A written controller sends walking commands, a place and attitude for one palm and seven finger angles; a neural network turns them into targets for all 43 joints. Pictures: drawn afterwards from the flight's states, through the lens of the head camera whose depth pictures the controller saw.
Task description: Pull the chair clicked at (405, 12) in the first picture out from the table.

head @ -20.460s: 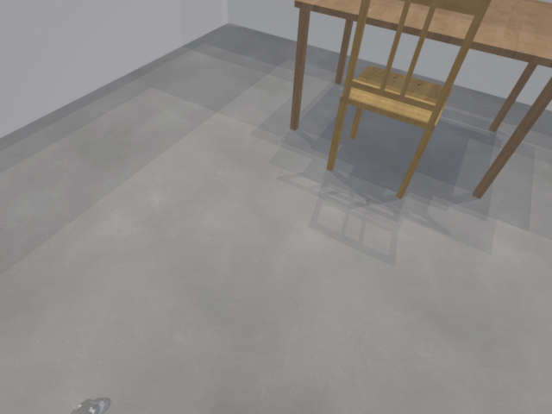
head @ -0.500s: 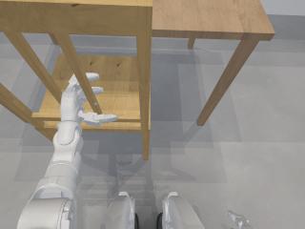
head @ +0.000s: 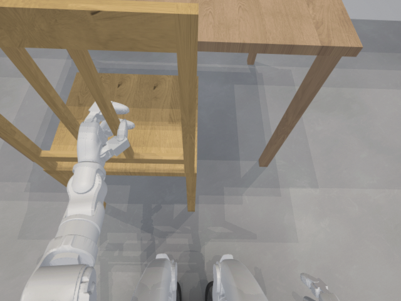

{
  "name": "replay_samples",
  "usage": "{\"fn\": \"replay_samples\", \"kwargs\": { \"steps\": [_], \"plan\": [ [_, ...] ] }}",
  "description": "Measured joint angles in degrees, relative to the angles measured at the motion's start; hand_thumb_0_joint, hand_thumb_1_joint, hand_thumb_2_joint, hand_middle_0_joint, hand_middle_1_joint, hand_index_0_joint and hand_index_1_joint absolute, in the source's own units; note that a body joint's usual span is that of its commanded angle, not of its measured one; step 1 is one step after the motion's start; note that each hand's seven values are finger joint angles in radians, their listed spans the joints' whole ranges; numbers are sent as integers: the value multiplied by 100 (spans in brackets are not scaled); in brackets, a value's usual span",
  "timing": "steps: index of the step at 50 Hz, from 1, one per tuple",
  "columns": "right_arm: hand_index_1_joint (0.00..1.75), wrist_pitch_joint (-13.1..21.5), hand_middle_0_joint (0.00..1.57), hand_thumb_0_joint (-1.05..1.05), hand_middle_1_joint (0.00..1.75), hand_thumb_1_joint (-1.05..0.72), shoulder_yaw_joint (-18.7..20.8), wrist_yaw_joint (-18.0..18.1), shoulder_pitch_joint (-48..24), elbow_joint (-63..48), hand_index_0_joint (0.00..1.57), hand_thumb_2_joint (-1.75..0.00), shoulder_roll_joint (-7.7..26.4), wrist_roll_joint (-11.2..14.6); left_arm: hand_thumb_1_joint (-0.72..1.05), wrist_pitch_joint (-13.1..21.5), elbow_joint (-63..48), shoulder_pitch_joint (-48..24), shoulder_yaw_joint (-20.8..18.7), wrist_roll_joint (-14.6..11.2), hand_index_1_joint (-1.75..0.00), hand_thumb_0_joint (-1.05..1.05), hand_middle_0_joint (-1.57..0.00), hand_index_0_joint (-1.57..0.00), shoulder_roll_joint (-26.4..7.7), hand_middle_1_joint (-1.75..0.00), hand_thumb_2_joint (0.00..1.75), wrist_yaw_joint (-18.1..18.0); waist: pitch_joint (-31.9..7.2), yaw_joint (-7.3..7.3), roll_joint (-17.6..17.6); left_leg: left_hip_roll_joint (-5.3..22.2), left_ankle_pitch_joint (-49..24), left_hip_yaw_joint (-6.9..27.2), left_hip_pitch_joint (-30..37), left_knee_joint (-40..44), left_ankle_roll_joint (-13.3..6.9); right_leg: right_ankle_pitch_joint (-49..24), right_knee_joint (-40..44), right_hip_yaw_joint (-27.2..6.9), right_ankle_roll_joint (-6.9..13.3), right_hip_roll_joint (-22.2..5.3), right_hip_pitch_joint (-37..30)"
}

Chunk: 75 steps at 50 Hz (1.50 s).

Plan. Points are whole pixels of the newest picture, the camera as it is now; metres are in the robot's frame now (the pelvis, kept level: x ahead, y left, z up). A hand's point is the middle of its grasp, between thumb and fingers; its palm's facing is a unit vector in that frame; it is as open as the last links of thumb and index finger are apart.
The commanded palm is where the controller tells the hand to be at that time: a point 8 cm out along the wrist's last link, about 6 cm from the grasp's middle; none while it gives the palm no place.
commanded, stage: hook a spindle and tug to test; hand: left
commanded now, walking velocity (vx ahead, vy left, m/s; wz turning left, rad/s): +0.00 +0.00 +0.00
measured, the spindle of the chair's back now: (65, 115) +0.46 +0.27 +0.05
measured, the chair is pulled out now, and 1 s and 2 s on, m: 0.00 0.06 0.21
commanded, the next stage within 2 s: step backward, pulling the chair out in 0.46 s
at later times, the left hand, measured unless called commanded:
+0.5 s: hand (124, 154) +0.39 +0.15 +0.03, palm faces +0.01 -1.00 -0.02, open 5.3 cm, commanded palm +0.35 +0.20 +0.02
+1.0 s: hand (128, 160) +0.37 +0.13 +0.04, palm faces -0.04 -0.99 -0.11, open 4.9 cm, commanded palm +0.34 +0.19 +0.04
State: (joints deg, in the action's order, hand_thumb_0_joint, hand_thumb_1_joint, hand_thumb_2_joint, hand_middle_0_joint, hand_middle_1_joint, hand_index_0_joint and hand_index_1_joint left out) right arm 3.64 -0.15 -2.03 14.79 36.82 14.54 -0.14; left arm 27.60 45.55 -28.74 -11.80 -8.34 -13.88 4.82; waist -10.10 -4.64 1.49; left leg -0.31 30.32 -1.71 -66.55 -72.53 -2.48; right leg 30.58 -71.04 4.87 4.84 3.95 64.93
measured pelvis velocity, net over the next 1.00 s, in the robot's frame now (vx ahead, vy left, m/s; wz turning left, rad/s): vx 0.01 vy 0.03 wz -0.05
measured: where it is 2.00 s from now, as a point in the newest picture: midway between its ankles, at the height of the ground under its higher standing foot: outside the picture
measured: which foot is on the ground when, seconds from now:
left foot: down 0.00-1.00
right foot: down 0.00-1.00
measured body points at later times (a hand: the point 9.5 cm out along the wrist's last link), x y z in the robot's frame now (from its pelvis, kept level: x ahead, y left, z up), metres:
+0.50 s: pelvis +0.02 +0.01 +0.01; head +0.13 +0.01 +0.44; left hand +0.38 +0.20 +0.03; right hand +0.14 -0.24 -0.11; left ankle +0.03 +0.09 -0.62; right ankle +0.02 -0.07 -0.62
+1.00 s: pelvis +0.01 +0.03 +0.10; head +0.10 +0.03 +0.54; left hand +0.37 +0.19 +0.05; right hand +0.09 -0.26 -0.01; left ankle +0.03 +0.09 -0.62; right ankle +0.02 -0.07 -0.62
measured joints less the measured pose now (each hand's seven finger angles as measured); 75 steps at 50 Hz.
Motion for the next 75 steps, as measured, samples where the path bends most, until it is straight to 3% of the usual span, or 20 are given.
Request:
{"fn": "replay_samples", "kwargs": {
  "steps": [14, 29, 32, 34, 36, 40, 45, 53, 61, 71, 75],
  "plan": [
    [30, -76, 20, 1, 30, -91, 11, -60, 13, -158, 20, -90, -51, 21, 79, -191, -777, 714, 150, -71, -143, 1, -37, -37, 110, -135, 80, -19, -61, 27, 2, 17, 86, -70, 212, 114, -25, 57, 108, -92, -37, 33, -184],
    [30, -29, 20, 1, 30, -91, 41, -25, -199, -203, 20, -90, -70, 8, 78, -123, -1534, 1461, 520, -10, -144, 1, -38, -36, 333, -136, 82, -109, -38, 176, 9, -30, 136, -37, 334, 92, -39, 126, 94, -65, -57, -6, -331],
    [30, -482, 20, 1, 30, -91, 8, 253, -374, -303, 20, -90, -172, 192, 77, -831, -1732, 1352, 676, 290, -144, 1, -39, -36, 217, -132, 83, -534, 511, 176, -78, -71, -3, -91, 1047, 500, -55, -32, 430, -140, 45, -33, -999],
    [30, -726, 20, 1, 30, -91, -53, 435, -343, -413, 20, -90, -193, 281, 77, -1369, -1599, 1319, 804, 376, -144, 1, -38, -37, 176, -128, 83, -783, 621, 133, -36, -92, -236, -109, 1545, 1051, -90, -210, 958, -204, -81, -39, -1485],
    [30, -916, 20, 1, 30, -91, -125, 559, -275, -489, 20, -90, -166, 353, 76, -1598, -1248, 1305, 867, 317, -144, 2, -36, -38, 196, -124, 84, -931, 603, 72, 11, -102, -464, -140, 1972, 1621, -74, -458, 1515, -277, -156, -36, -1893],
    [30, -1201, 20, 0, 30, -91, -200, 741, -156, -482, 20, -90, -77, 417, 78, -1643, -718, 1283, 851, 212, -144, 3, -28, -43, 389, -111, 83, -1111, 623, 11, -53, -95, -843, -186, 2637, 2501, -84, -877, 2409, -382, -240, -8, -2542],
    [30, -1392, 20, 0, 30, -90, -92, 875, -145, -299, 20, -90, 46, 393, 78, -1644, -278, 1110, 1030, 304, -144, 3, -26, -47, 372, -106, 82, -1136, 739, -5, -130, -40, -1157, -195, 3110, 3122, -116, -1308, 3195, -431, -309, 57, -3075],
    [30, -1430, 20, 0, 30, -91, 82, 889, -262, -172, 20, -90, 15, 289, 78, -1677, -81, 1194, 1143, 229, -144, 3, -25, -49, 272, -104, 80, -960, 965, -64, -159, -88, -1462, -465, 3658, 3705, -207, -1593, 3612, -714, -339, 18, -3484],
    [30, -1253, 20, 0, 30, -91, 17, 821, -322, 68, 20, -90, -209, 178, 76, -1609, 131, 1359, 1140, 210, -144, 3, -27, -50, 408, -106, 81, -844, 1234, 154, -36, -89, -1621, -710, 4173, 4049, -177, -1689, 3654, -694, -344, -145, -3779],
    [30, -978, 20, 0, 30, -90, 34, 832, -446, 406, 21, -90, -179, 291, 73, -1472, 766, 1044, 1043, 137, -144, 4, -31, -50, 569, -106, 82, -963, 1375, 229, 228, 117, -1800, -461, 4170, 4061, 110, -1902, 3894, -427, -53, 40, -3924],
    [30, -975, 20, 0, 30, -90, 116, 736, -490, 397, 21, -90, 38, 398, 72, -1479, 912, 875, 1039, 206, -144, 4, -32, -50, 587, -107, 82, -1101, 1384, 203, 196, -2, -756, -9, 3965, 3324, 276, -2081, 4105, -347, 15, 74, -3918]
  ]
}}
